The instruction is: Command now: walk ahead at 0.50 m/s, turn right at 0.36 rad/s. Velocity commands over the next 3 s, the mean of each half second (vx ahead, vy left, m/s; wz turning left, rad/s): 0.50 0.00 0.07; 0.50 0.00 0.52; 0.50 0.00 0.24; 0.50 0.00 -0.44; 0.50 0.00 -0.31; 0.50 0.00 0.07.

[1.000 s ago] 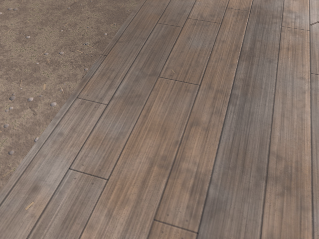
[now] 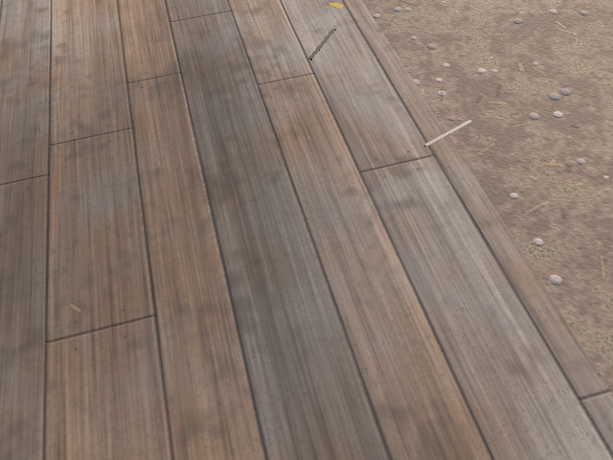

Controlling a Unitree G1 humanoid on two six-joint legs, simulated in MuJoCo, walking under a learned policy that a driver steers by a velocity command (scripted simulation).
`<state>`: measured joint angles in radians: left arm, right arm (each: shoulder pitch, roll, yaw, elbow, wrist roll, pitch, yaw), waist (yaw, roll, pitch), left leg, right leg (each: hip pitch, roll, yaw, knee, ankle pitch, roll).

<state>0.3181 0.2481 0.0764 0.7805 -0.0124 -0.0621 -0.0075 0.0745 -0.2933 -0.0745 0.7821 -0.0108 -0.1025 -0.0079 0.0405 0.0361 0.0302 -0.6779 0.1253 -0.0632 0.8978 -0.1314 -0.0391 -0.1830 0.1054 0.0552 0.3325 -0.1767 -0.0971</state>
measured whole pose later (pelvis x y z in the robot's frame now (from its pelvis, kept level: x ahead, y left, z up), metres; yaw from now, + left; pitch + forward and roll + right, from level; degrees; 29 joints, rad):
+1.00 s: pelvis +0.56 +0.07 +0.00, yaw +23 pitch +2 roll -2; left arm 0.29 0.27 0.07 0.78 0.01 -0.10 -0.01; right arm 0.22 -0.33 -0.08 0.67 0.02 -0.02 0.01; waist 0.04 0.06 0.01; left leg -0.66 0.08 -0.06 1.07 -0.27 -0.01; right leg -0.15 0.02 -0.09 0.32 -0.20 -0.02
